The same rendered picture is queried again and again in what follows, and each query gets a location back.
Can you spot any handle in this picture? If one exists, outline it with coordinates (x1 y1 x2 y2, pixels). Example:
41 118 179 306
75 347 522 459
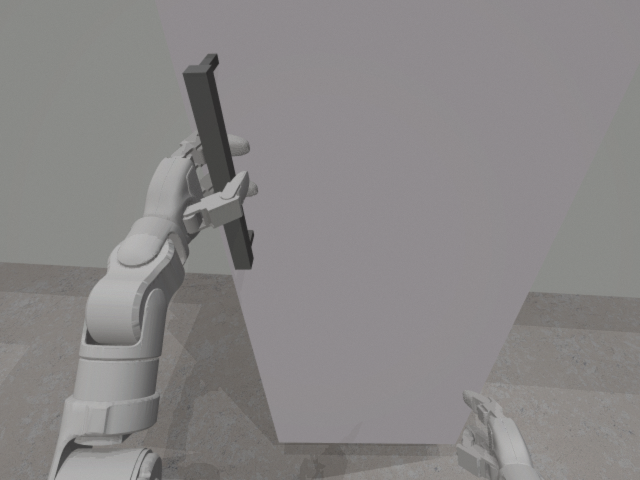
182 54 254 270

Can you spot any robot left forearm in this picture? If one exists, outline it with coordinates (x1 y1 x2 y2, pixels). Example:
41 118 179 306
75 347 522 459
47 216 189 480

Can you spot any left robot hand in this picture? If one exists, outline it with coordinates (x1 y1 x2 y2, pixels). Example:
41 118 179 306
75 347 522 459
143 129 258 244

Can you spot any robot left upper arm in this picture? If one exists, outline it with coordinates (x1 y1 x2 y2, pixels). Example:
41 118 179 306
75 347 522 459
55 448 162 480

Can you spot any fridge door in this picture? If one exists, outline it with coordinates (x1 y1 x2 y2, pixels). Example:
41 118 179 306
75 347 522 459
155 0 640 444

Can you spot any right robot hand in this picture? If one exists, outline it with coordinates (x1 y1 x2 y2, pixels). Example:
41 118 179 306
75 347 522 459
457 390 534 480

